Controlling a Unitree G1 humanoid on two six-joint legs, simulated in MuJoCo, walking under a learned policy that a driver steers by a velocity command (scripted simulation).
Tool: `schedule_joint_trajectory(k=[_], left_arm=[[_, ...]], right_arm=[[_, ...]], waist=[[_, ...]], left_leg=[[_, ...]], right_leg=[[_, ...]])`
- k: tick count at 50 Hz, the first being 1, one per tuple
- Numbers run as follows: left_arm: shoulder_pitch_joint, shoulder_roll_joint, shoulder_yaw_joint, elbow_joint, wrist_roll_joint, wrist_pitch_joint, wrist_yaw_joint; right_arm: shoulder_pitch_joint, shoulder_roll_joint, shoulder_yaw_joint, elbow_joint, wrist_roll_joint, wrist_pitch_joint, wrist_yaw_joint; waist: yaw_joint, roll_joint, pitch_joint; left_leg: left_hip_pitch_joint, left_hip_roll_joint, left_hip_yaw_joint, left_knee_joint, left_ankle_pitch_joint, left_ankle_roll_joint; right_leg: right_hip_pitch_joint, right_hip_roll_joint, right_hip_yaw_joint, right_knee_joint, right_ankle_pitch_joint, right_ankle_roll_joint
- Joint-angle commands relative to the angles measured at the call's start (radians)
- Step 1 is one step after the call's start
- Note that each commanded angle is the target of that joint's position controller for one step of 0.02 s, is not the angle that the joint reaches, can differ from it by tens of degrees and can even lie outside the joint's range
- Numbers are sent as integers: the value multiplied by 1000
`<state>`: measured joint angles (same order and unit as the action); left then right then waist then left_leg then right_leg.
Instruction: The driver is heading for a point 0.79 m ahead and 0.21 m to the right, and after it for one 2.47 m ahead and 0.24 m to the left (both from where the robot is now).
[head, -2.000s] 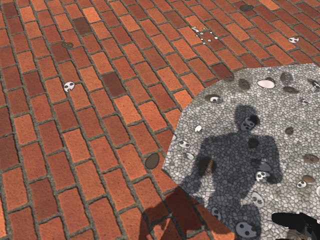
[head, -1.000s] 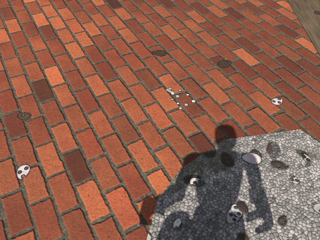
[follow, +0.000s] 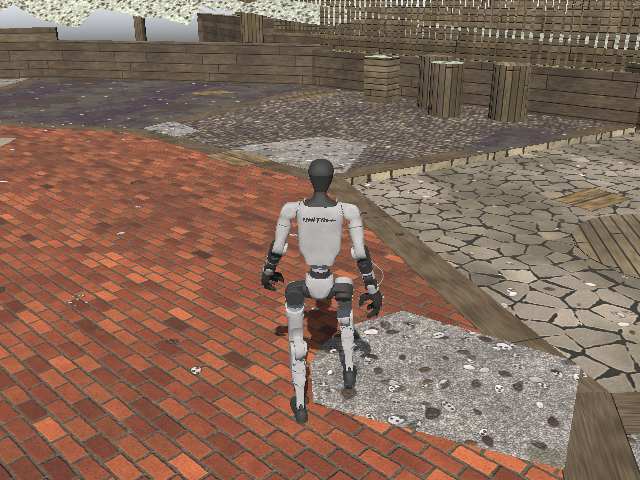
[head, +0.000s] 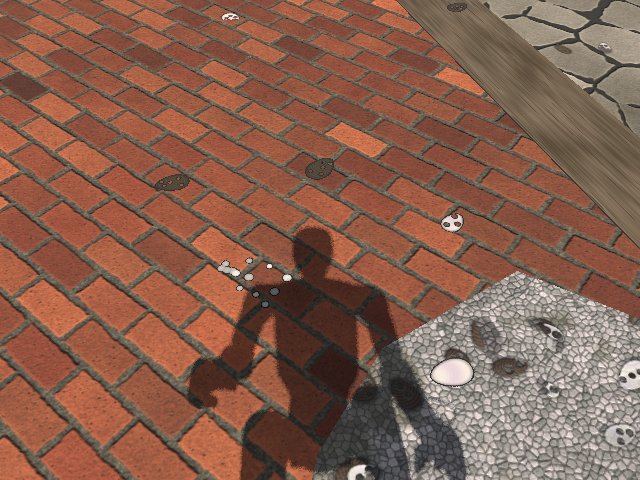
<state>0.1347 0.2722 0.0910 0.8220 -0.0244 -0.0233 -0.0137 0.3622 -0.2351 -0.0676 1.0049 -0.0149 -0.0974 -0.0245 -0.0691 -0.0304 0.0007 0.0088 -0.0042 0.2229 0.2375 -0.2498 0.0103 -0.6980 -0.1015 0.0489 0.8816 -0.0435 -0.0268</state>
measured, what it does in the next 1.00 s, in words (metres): walks ahead, turning right: right foot, then left foot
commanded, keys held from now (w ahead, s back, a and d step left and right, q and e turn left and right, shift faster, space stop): w+e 0.58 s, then w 0.42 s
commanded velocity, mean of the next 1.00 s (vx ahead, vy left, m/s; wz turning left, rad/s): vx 0.50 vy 0.00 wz -0.45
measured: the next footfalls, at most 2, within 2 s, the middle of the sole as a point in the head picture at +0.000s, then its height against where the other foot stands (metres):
right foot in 0.20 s outside the picture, level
left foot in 0.70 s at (339, 433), level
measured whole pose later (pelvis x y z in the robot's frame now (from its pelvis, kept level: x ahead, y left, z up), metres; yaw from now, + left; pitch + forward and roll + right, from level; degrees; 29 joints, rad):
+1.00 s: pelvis +0.56 -0.13 +0.00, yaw -26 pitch +2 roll +1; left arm 0.16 0.28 0.06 0.72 -0.01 -0.06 0.00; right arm 0.35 -0.26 -0.05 0.88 0.01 -0.10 0.02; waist -0.07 -0.04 0.02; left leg -0.12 -0.06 0.02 0.26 -0.18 0.05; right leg -0.65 -0.10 0.05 0.84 -0.16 -0.01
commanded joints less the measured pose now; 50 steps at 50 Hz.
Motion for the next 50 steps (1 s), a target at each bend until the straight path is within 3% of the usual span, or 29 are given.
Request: schedule_joint_trajectory(k=[1, 4, 6, 8, 9, 10, 11, 12, 13, 14, 15, 16, 19, 21, 25, 29, 32, 34, 35, 36, 37, 38, 39, 40, 41, 42, 44, 47, 50], left_arm=[[-126, 6, -13, -97, 4, -10, -23], [-192, 6, -19, -138, -2, -11, -43], [-188, 28, -11, -157, -1, -10, -51], [-60, 81, 19, -143, -5, -6, -52], [100, 133, 50, -103, -9, -5, -45], [271, 216, 89, -55, -8, 5, -22], [247, 323, 100, -54, -13, 0, -13], [281, 257, 74, -84, 5, -16, -16], [253, 191, 54, -68, 15, -32, -21], [190, 157, 42, -77, 9, -44, -21], [105, 113, 28, -92, 9, -47, -22], [62, 103, 22, -111, 22, -52, -18], [73, 118, 23, -111, 12, -59, -2], [119, 147, 29, -100, 8, -60, 13], [185, 150, 30, -85, 3, -50, 27], [249, 144, 29, -61, -5, -41, 29], [269, 137, 27, -50, 4, -29, 41], [252, 131, 23, -53, 8, -23, 40], [233, 101, 10, -68, 16, -24, 34], [291, 57, -9, -83, 35, -30, 33], [437, 16, -22, -68, -7, -43, 28], [363, 117, -8, -58, -21, -46, 30], [226, 154, 1, -86, -16, -47, 29], [155, 142, -1, -105, -1, -48, 30], [130, 126, 0, -116, 14, -52, 28], [144, 108, 0, -117, 14, -52, 24], [160, 69, -8, -114, 12, -48, 21], [69, 43, -24, -150, 22, -49, 19], [-27, 28, -35, -169, 19, -56, 10]], right_arm=[[-43, -162, -34, -69, 8, -7, -11], [-5, -179, -41, -61, 20, 10, -5], [-14, -207, -49, -68, 29, 21, -2], [-33, -244, -58, -78, 38, 37, -5], [-56, -249, -56, -88, 43, 44, -5], [-58, -231, -48, -107, 26, 38, -8], [14, -63, 1, -169, -8, 10, 5], [-82, -124, -4, -196, 36, -40, 16], [-190, -166, -17, -231, 73, -61, 22], [-194, -159, -13, -228, 62, -72, 16], [-188, -162, -21, -207, 32, -68, 7], [-146, -172, -29, -207, 27, -55, 8], [-162, -150, -31, -223, 7, -19, 9], [-254, -132, -23, -258, -4, -11, 6], [-402, -99, -7, -304, 5, -21, 21], [-487, -120, -6, -348, 21, -32, 41], [-462, -144, -10, -346, 20, -47, 56], [-339, -174, -26, -316, 14, -56, 52], [-208, -210, -40, -293, -1, -60, 48], [-46, -278, -56, -276, -10, -56, 43], [36, -299, -68, -215, 3, -41, 57], [12, -201, -43, -228, 32, -37, 59], [-62, -154, -29, -241, 32, -30, 55], [-119, -144, -19, -251, 19, -23, 54], [-149, -129, -13, -248, 9, -20, 53], [-156, -120, -8, -245, 0, -22, 51], [-140, -121, -7, -230, 10, -26, 50], [-110, -174, -20, -209, 21, -23, 41], [-79, -193, -22, -194, 30, -11, 34]], waist=[[4, 62, 113], [-11, 70, 132], [15, 96, 108], [102, 141, 10], [192, 130, -74], [263, 58, -163], [131, -215, -229], [183, -105, -356], [196, -61, -215], [151, -5, -137], [106, 49, -79], [61, -3, -75], [40, 24, -38], [64, 21, 0], [122, -32, 21], [152, -53, 26], [138, -78, 14], [72, -102, -35], [8, -82, -149], [-22, 72, -312], [27, 391, -391], [-6, 237, -271], [-21, 130, -129], [3, 60, -48], [30, 58, -7], [56, 91, -10], [70, 121, -18], [53, 102, 2], [23, 98, 15]], left_leg=[[-33, 299, -85, -140, 209, 135], [49, 309, -31, -95, 281, 121], [84, 312, 5, -6, 549, 106], [91, 308, 31, 216, 934, 88], [25, 277, 53, 421, 964, 61], [-224, 242, 48, 718, 696, 9], [-672, 42, -32, 1080, -265, -51], [-770, 0, -289, 1202, -338, -32], [-866, 45, -303, 1190, -238, -2], [-834, 91, -306, 1108, -145, 18], [-753, 127, -306, 1019, -86, 21], [-676, 148, -324, 969, -52, 13], [-623, 147, -303, 833, -6, -32], [-664, 126, -286, 694, 104, -60], [-588, 54, -269, 387, 360, -61], [-557, 21, -288, 266, 373, -42], [-538, 22, -287, 228, 283, -12], [-373, -5, -244, 185, 226, 37], [-147, 59, -290, 223, 254, 91], [178, 241, -519, 277, 271, 183], [405, 411, -968, 125, 5, 322], [341, 386, -987, 68, -222, 280], [194, 346, -828, 50, -199, 235], [49, 305, -717, 25, -75, 220], [-42, 271, -644, 2, 21, 218], [-93, 243, -591, -18, 86, 210], [-128, 221, -520, -51, 174, 220], [-142, 224, -444, -94, 268, 234], [-153, 184, -351, -105, 296, 200]], right_leg=[[-53, -20, -39, -111, 63, -4], [-38, -4, -88, -196, 6, -34], [47, 42, -142, -229, -80, -68], [246, 126, -199, -230, -170, -113], [471, 174, -208, -298, -116, -150], [791, 114, -56, -321, -122, -197], [1077, -156, 525, -431, -326, -365], [1113, -238, 808, -604, -449, -406], [1037, -218, 671, -635, -351, -347], [890, -175, 535, -625, -245, -313], [741, -121, 415, -634, -140, -269], [644, -106, 372, -648, -58, -274], [515, -67, 287, -686, 47, -274], [487, -43, 244, -695, 96, -264], [448, 21, 190, -674, 16, -198], [527, -11, 265, -607, -30, -179], [643, -62, 318, -522, 35, -169], [664, -37, 306, -411, 258, -144], [600, 13, 266, -234, 295, -116], [388, 110, 187, 69, 26, -68], [63, 215, 127, 352, -538, -8], [-56, 150, 174, 442, -513, -11], [-86, 114, 140, 440, -418, -13], [-55, 77, 102, 400, -351, -11], [-27, 43, 88, 333, -305, -11], [26, 16, 77, 286, -280, -11], [55, 1, 46, 210, -272, -2], [24, -18, 15, 39, -167, 22], [77, 2, -15, -163, 11, 28]])
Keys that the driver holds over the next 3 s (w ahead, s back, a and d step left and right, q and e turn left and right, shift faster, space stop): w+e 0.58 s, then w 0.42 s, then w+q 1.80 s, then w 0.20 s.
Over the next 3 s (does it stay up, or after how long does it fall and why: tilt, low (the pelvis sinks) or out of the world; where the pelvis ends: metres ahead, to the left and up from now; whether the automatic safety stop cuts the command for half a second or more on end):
stays up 1.56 -0.12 0.00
